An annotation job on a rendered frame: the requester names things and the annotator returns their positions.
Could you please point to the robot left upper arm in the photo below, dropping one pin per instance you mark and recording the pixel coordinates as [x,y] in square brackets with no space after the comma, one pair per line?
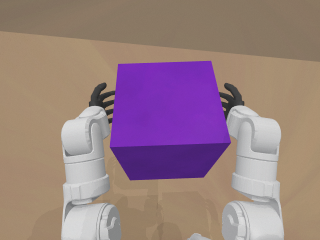
[100,221]

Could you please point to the carton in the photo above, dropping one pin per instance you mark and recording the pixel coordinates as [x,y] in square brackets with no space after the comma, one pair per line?
[168,120]

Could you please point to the right robot shin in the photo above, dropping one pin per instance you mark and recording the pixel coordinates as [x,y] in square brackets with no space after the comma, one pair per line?
[196,234]

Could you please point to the robot left hand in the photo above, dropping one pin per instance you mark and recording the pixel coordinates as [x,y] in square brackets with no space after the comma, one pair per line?
[97,99]

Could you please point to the robot right upper arm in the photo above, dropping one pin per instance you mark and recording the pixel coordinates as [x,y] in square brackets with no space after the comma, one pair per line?
[245,220]

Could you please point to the robot right forearm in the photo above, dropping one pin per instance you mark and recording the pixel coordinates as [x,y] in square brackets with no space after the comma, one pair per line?
[258,142]

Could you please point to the robot left forearm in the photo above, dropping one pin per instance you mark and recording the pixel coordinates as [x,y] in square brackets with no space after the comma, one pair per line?
[83,152]

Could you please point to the robot right hand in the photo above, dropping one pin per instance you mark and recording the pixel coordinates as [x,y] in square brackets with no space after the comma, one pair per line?
[236,100]

